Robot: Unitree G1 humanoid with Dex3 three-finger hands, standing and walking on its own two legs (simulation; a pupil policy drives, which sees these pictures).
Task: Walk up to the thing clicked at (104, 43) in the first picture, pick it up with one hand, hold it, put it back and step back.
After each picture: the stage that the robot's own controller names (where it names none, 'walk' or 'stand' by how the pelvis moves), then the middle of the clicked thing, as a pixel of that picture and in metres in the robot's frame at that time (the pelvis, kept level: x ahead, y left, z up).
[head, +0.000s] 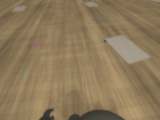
stand; (104, 42) +1.81 -0.33 -0.72
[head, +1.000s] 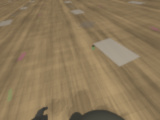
walk; (93, 47) +1.70 +0.05 -0.69
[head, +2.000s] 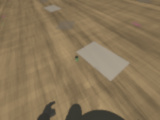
walk; (76, 58) +1.12 +0.33 -0.72
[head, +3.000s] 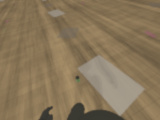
walk; (77, 79) +0.69 +0.27 -0.72
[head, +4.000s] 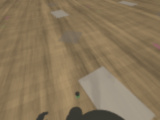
walk; (77, 95) +0.43 +0.19 -0.71
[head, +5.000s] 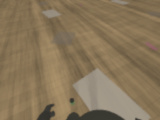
stand; (72, 101) +0.33 +0.22 -0.71
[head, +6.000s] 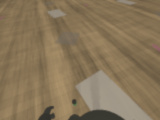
stand; (74, 102) +0.32 +0.20 -0.72
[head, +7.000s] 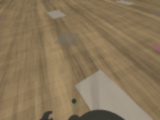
stand; (74, 102) +0.34 +0.20 -0.73
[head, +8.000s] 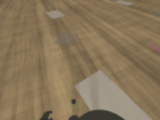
stand; (74, 102) +0.33 +0.20 -0.73
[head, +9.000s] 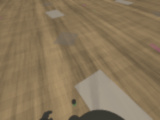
go down; (74, 102) +0.32 +0.20 -0.73
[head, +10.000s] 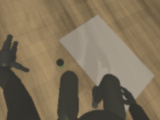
go down; (60, 63) +0.40 +0.24 -0.33
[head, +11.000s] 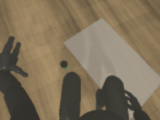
approach; (64, 65) +0.40 +0.23 -0.31
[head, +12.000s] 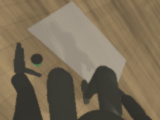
close in; (37, 60) +0.39 +0.27 -0.22
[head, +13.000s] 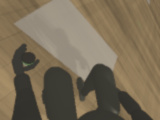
close; (28, 59) +0.39 +0.28 -0.22
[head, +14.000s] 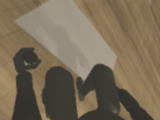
lift; (30, 59) +0.38 +0.27 -0.23
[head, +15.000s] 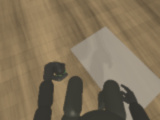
lift; (60, 72) +0.31 +0.22 -0.04
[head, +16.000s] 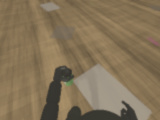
hold; (67, 77) +0.32 +0.17 +0.00
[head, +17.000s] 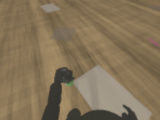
hold; (68, 78) +0.32 +0.17 -0.01
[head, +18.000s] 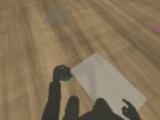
crouch; (66, 75) +0.34 +0.18 -0.06
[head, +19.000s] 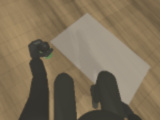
lower; (45, 51) +0.47 +0.26 -0.09
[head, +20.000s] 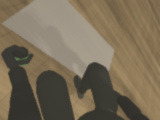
lower; (22, 57) +0.42 +0.27 -0.23
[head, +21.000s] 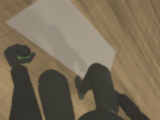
lower; (24, 55) +0.42 +0.28 -0.22
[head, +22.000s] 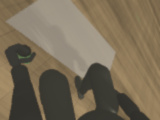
lower; (25, 55) +0.42 +0.27 -0.23
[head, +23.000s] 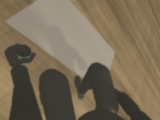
lower; (25, 55) +0.42 +0.27 -0.23
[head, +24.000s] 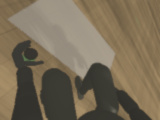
open; (29, 56) +0.40 +0.25 -0.23
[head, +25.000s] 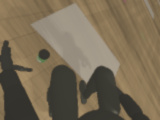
stand; (43, 56) +0.41 +0.24 -0.23
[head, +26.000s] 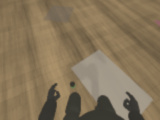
stand; (72, 85) +0.38 +0.18 -0.57
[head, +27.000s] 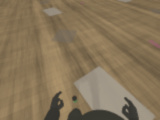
stand; (74, 99) +0.36 +0.18 -0.67
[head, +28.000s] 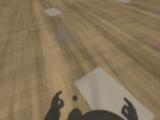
stand; (75, 99) +0.36 +0.18 -0.67
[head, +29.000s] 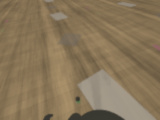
stand; (78, 100) +0.38 +0.17 -0.72
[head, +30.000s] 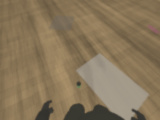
walk; (78, 84) +0.44 +0.13 -0.70
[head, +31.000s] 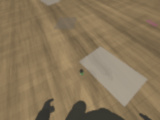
walk; (81, 72) +0.69 +0.18 -0.70
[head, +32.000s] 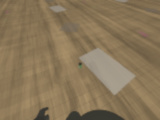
stand; (80, 65) +0.98 +0.20 -0.70
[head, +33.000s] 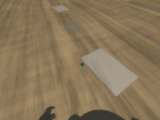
stand; (82, 66) +0.98 +0.16 -0.72
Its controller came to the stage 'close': yes
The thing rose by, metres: 0.71
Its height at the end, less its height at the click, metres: +0.00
